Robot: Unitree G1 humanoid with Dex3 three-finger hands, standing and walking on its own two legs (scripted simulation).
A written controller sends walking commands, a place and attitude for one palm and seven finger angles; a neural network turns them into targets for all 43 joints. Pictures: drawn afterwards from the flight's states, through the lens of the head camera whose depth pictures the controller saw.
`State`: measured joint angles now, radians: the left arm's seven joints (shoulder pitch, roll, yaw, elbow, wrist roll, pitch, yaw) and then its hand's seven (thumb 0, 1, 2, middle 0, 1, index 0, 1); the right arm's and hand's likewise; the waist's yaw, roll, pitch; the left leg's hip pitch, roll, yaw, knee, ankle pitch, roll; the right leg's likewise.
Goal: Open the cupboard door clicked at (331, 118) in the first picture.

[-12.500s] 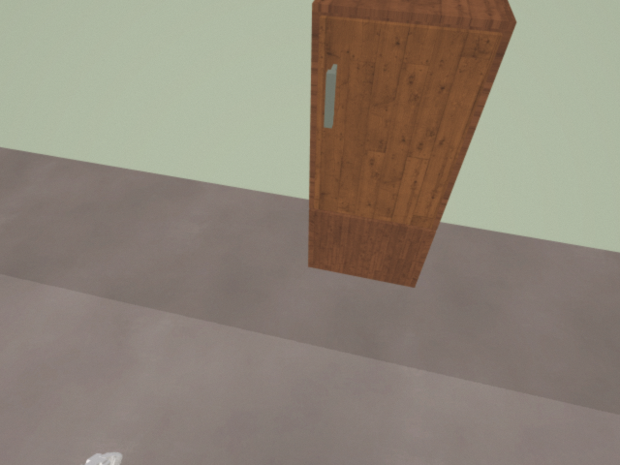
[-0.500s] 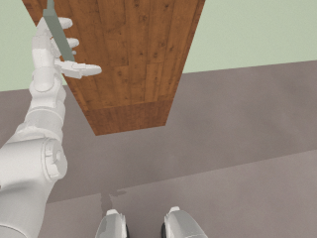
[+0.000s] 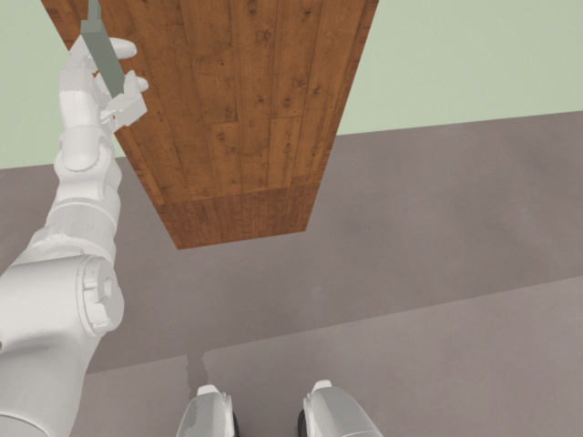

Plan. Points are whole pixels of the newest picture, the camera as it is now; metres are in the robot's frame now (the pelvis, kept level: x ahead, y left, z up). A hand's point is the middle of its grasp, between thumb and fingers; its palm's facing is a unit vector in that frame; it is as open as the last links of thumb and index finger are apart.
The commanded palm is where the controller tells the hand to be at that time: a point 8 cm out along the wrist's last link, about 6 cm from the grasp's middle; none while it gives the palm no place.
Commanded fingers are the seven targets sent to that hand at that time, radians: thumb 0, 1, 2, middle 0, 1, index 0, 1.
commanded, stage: close the thumb around the handle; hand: left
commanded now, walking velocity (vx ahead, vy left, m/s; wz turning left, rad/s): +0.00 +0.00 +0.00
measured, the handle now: (114, 66) +0.60 +0.17 +0.09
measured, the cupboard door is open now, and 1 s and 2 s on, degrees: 1 34 41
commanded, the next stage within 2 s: pull the door open along its arc in 0.04 s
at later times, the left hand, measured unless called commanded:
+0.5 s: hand (142, 126) +0.50 +0.14 +0.09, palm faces +0.05 -1.00 +0.00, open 5.7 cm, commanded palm +0.44 +0.18 +0.09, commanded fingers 0.00 0.90 0.90 -0.40 -1.35 -0.40 -1.35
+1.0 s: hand (230, 211) +0.37 +0.04 +0.09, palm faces +0.42 -0.91 +0.00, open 5.9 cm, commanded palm +0.31 +0.06 +0.09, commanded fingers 0.00 0.90 0.90 -0.40 -1.35 -0.40 -1.35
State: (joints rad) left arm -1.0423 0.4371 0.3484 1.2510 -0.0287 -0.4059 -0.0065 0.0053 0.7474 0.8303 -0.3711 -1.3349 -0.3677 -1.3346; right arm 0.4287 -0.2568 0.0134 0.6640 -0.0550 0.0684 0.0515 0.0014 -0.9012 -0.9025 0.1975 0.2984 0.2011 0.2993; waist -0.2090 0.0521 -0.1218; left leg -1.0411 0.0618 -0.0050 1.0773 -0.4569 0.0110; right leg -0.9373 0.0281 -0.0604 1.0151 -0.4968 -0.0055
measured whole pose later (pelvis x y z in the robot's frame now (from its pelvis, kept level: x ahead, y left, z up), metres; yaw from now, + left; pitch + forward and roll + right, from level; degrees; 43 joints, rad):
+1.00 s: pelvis +0.00 -0.03 +0.02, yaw +2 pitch +13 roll +0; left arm -0.28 -0.16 -0.10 0.47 0.10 -0.26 0.66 -0.01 0.70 0.79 -0.34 -1.34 -0.36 -1.33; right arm 0.19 -0.18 -0.02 0.59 -0.09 0.04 0.07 0.01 -0.90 -0.90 0.20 0.30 0.20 0.30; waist -0.03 0.04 -0.16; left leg -0.76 0.04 0.00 0.96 -0.43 -0.03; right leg -0.69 0.01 -0.06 0.97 -0.52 -0.04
